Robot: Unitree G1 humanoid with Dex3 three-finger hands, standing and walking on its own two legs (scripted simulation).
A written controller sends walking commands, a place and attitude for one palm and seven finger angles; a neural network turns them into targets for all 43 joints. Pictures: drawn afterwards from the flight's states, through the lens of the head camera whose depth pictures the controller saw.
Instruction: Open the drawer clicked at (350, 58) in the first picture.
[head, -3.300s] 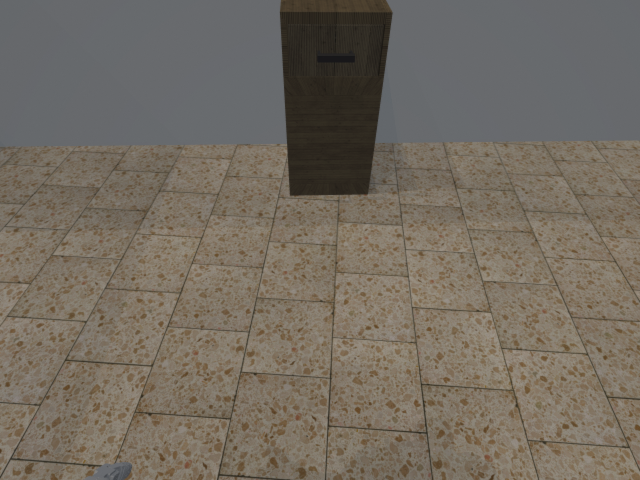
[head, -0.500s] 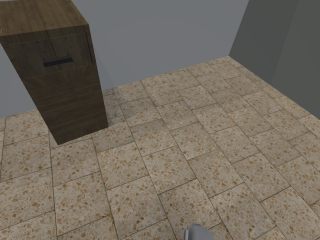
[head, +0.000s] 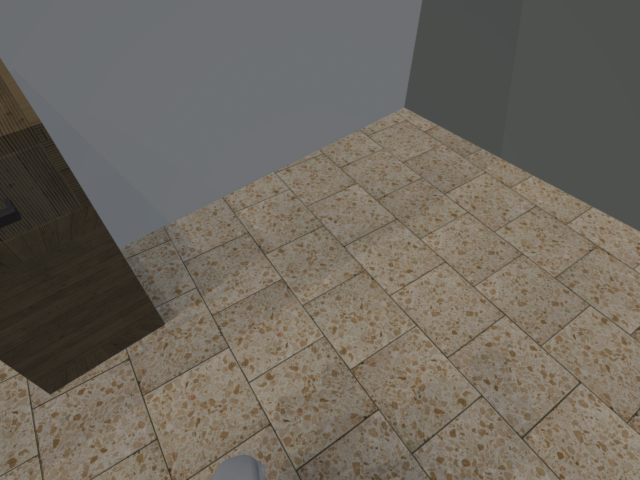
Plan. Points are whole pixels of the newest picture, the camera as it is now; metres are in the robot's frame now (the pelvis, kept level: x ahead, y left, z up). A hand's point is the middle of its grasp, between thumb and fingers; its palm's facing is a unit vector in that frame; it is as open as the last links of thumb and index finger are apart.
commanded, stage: turn to face it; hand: left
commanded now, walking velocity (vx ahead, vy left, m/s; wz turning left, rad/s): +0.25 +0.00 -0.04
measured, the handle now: out of the picture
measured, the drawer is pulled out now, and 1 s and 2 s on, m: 0.00 0.00 0.00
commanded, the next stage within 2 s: take the last steps up to it in 1.32 s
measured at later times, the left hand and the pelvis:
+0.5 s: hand (162, 477) +0.17 +0.25 -0.18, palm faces +0.21 -0.96 -0.17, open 7.4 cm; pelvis +0.13 +0.06 +0.00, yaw +8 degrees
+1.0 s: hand out of the picture +0.14 +0.20 -0.14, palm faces +0.45 -0.84 -0.29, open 7.4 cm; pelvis +0.15 -0.01 +0.00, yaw +28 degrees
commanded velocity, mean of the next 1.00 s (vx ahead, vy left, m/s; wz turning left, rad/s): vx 0.01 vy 0.00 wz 0.54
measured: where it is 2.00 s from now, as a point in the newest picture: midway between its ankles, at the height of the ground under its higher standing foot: outside the picture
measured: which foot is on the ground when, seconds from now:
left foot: up 0.00-0.22, down 0.24-0.76, up 0.78-1.00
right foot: down 0.00-0.26, up 0.28-0.74, down 0.76-1.00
